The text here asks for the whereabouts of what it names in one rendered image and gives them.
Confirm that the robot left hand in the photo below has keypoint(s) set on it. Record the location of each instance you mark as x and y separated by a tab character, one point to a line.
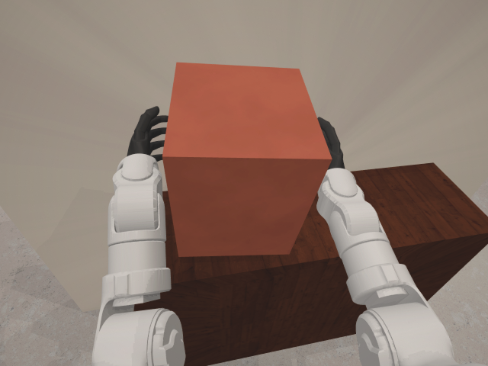
140	141

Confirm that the left robot upper arm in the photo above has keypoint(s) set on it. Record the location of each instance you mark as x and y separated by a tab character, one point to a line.
140	338

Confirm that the carton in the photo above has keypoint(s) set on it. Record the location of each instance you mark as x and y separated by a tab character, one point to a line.
244	157

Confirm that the right robot upper arm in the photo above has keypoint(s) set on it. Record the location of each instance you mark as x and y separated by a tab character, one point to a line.
407	334

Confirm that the robot left forearm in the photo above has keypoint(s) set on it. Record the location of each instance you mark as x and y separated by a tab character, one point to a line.
137	271

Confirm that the robot right hand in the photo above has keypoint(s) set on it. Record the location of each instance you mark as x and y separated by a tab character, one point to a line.
333	144

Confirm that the pedestal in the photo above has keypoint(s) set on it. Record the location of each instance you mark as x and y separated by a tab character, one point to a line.
238	306

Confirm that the robot right forearm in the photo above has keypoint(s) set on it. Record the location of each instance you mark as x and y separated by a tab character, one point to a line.
375	277

